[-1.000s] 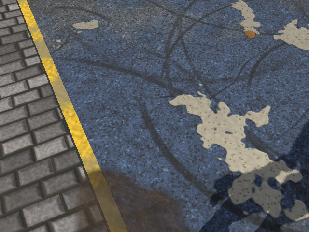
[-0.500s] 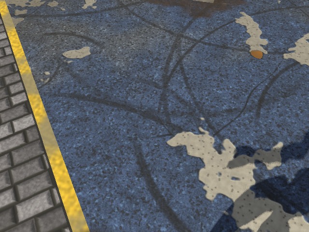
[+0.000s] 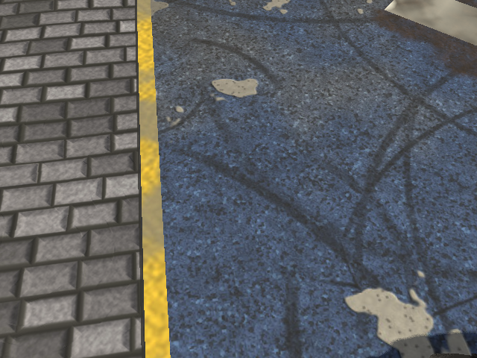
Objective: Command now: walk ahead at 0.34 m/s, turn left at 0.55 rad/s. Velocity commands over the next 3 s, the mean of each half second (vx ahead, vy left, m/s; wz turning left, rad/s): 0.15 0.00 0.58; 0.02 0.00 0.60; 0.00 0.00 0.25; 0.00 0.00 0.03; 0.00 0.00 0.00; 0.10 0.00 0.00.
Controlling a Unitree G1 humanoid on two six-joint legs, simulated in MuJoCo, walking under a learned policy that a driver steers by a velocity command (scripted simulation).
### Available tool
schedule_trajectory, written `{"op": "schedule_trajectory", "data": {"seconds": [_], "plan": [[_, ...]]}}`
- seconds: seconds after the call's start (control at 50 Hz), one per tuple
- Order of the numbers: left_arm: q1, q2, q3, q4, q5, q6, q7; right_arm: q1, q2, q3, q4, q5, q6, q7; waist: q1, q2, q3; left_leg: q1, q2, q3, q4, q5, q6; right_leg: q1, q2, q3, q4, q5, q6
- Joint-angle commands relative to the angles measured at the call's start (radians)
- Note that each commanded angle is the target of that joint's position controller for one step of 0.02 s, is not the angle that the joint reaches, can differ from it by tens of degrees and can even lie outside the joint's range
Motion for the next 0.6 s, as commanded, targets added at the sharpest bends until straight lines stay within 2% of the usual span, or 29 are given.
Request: {"op": "schedule_trajectory", "data": {"seconds": [0.02, 0.04, 0.06, 0.08, 0.1, 0.14, 0.2, 0.26, 0.32, 0.36, 0.38, 0.4, 0.42, 0.44, 0.46, 0.48, 0.5, 0.52, 0.56, 0.6], "plan": [[-0.075, 0.136, 0.013, -0.150, -0.028, -0.071, -0.016, 0.215, -0.185, -0.054, -0.036, -0.004, -0.018, -0.011, -0.112, 0.054, -0.313, 0.731, 0.339, -0.540, -0.241, 0.561, 0.277, -0.585, 0.031, 0.208, 0.415, -0.031, -0.015], [-0.082, 0.125, 0.015, -0.139, -0.010, -0.070, -0.006, 0.164, -0.163, -0.050, -0.037, 0.008, -0.020, -0.012, -0.069, -0.034, -0.216, 0.585, 0.281, -0.435, -0.250, 0.571, 0.226, -0.569, -0.007, 0.192, 0.325, 0.029, -0.012], [-0.082, 0.142, 0.025, -0.136, 0.009, -0.059, 0.002, 0.120, -0.133, -0.041, -0.047, 0.013, -0.016, -0.019, -0.041, -0.028, -0.171, 0.472, 0.252, -0.380, -0.274, 0.571, 0.202, -0.524, -0.032, 0.187, 0.255, 0.072, -0.006], [-0.070, 0.145, 0.029, -0.137, 0.011, -0.043, 0.003, 0.096, -0.129, -0.037, -0.062, -0.002, -0.012, -0.025, -0.013, -0.005, -0.156, 0.376, 0.233, -0.357, -0.298, 0.600, 0.196, -0.457, -0.036, 0.189, 0.231, 0.098, 0.000], [-0.054, 0.131, 0.027, -0.141, 0.014, -0.029, 0.005, 0.086, -0.138, -0.041, -0.068, -0.009, -0.010, -0.028, 0.002, 0.005, -0.157, 0.328, 0.221, -0.344, -0.308, 0.644, 0.199, -0.429, -0.028, 0.183, 0.191, 0.114, 0.013], [-0.046, 0.099, 0.018, -0.144, 0.018, -0.012, 0.011, 0.089, -0.166, -0.050, -0.064, -0.011, -0.007, -0.037, 0.013, 0.021, -0.169, 0.277, 0.195, -0.297, -0.304, 0.716, 0.194, -0.411, -0.007, 0.168, 0.084, 0.162, 0.038], [-0.106, 0.083, 0.009, -0.162, 0.019, -0.003, 0.013, 0.096, -0.177, -0.053, -0.061, 0.005, 0.018, -0.060, -0.004, 0.056, -0.202, 0.264, 0.155, -0.273, -0.272, 0.657, 0.150, -0.389, 0.026, 0.168, -0.088, 0.290, 0.060], [-0.183, 0.086, 0.005, -0.183, 0.010, 0.002, 0.003, 0.104, -0.175, -0.052, -0.062, 0.008, 0.045, -0.075, -0.034, 0.086, -0.210, 0.264, 0.141, -0.312, -0.247, 0.502, 0.110, -0.354, 0.056, 0.180, -0.222, 0.385, 0.065], [-0.225, 0.103, 0.010, -0.200, 0.006, 0.001, -0.006, 0.106, -0.168, -0.049, -0.067, 0.005, 0.060, -0.077, -0.047, 0.110, -0.191, 0.289, 0.149, -0.401, -0.205, 0.377, 0.097, -0.334, 0.082, 0.204, -0.326, 0.343, 0.055], [-0.207, 0.121, 0.020, -0.202, 0.006, -0.008, -0.011, 0.087, -0.159, -0.045, -0.078, 0.007, 0.063, -0.078, -0.030, 0.134, -0.179, 0.317, 0.147, -0.472, -0.164, 0.310, 0.079, -0.293, 0.089, 0.216, -0.426, 0.325, 0.035], [-0.177, 0.124, 0.025, -0.196, 0.006, -0.016, -0.013, 0.060, -0.153, -0.042, -0.086, 0.011, 0.063, -0.079, -0.002, 0.143, -0.172, 0.316, 0.125, -0.486, -0.129, 0.274, 0.056, -0.234, 0.086, 0.209, -0.526, 0.395, 0.016], [-0.145, 0.143, 0.032, -0.192, 0.014, -0.024, -0.010, 0.056, -0.131, -0.035, -0.096, 0.009, 0.061, -0.080, 0.013, 0.125, -0.178, 0.278, 0.084, -0.473, -0.069, 0.193, 0.017, -0.127, 0.032, 0.229, -0.616, 0.546, -0.016], [-0.115, 0.208, 0.044, -0.200, 0.031, -0.023, 0.000, 0.105, -0.071, -0.017, -0.106, -0.011, 0.057, -0.079, -0.013, -0.038, -0.244, 0.177, -0.001, -0.364, 0.132, -0.096, -0.037, 0.041, -0.181, 0.398, -0.608, 0.815, -0.096], [-0.097, 0.238, 0.049, -0.184, 0.059, -0.006, 0.000, 0.211, -0.072, -0.018, -0.118, -0.002, 0.054, -0.079, -0.075, -0.292, -0.254, -0.049, -0.136, -0.233, 0.324, -0.584, -0.100, 0.163, -0.376, 0.673, -0.613, 1.044, -0.302], [-0.093, 0.193, 0.044, -0.193, 0.036, -0.002, 0.001, 0.251, -0.164, -0.038, -0.095, -0.006, 0.051, -0.075, -0.060, -0.268, -0.273, -0.108, -0.056, -0.224, 0.525, -0.556, -0.143, 0.158, -0.416, 0.745, -0.623, 0.951, -0.364], [-0.120, 0.131, 0.028, -0.211, 0.029, 0.001, 0.005, 0.202, -0.213, -0.056, -0.077, 0.007, 0.061, -0.075, -0.037, -0.174, -0.231, -0.123, -0.023, -0.215, 0.607, -0.472, -0.161, 0.116, -0.343, 0.591, -0.605, 0.865, -0.324], [-0.154, 0.109, 0.021, -0.218, 0.026, 0.010, 0.006, 0.177, -0.204, -0.061, -0.066, 0.012, 0.078, -0.080, -0.040, -0.117, -0.197, -0.122, -0.004, -0.195, 0.627, -0.407, -0.176, 0.066, -0.270, 0.475, -0.608, 0.774, -0.274], [-0.179, 0.104, 0.018, -0.222, 0.018, 0.019, 0.010, 0.156, -0.191, -0.060, -0.074, 0.009, 0.091, -0.083, -0.039, -0.112, -0.168, -0.124, 0.012, -0.187, 0.625, -0.358, -0.185, 0.025, -0.241, 0.419, -0.624, 0.698, -0.253], [-0.189, 0.119, 0.021, -0.216, 0.024, 0.033, 0.017, 0.137, -0.130, -0.044, -0.091, 0.016, 0.101, -0.076, -0.040, -0.145, -0.134, -0.071, 0.018, -0.124, 0.550, -0.290, -0.193, -0.044, -0.177, 0.299, -0.665, 0.657, -0.238], [-0.172, 0.128, 0.027, -0.210, 0.027, 0.042, 0.023, 0.108, -0.101, -0.034, -0.112, 0.017, 0.099, -0.074, -0.019, -0.183, -0.148, -0.061, 0.030, -0.091, 0.448, -0.274, -0.200, -0.006, -0.183, 0.255, -0.677, 0.668, -0.255]]}}
Next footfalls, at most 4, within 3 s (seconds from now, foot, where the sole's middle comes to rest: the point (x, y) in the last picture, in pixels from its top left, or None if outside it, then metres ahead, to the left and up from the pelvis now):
0.42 right None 0.31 -0.11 -0.75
0.82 left None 0.15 0.11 -0.75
1.28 right None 0.29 -0.08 -0.75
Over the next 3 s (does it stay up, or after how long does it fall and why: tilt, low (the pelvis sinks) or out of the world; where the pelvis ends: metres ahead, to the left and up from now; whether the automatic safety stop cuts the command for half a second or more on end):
stays up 0.22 0.02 0.03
